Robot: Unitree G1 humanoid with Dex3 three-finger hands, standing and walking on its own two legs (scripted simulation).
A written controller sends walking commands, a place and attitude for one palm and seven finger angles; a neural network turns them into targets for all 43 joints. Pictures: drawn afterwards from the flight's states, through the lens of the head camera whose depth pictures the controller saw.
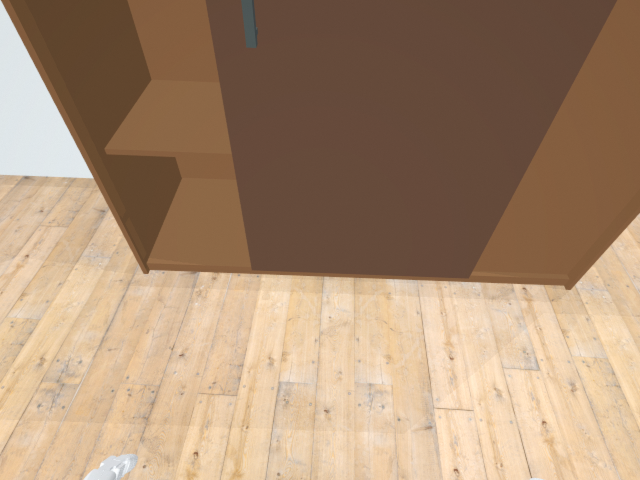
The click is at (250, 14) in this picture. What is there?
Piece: wardrobe's sliding door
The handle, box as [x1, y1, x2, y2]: [241, 0, 257, 47]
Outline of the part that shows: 241,0 246,47 255,47 257,43 257,28 255,26 253,0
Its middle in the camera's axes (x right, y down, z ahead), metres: -0.14 -0.50 +0.73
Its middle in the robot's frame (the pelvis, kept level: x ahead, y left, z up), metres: +0.91 +0.20 +0.27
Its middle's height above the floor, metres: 1.03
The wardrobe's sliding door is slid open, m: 0.41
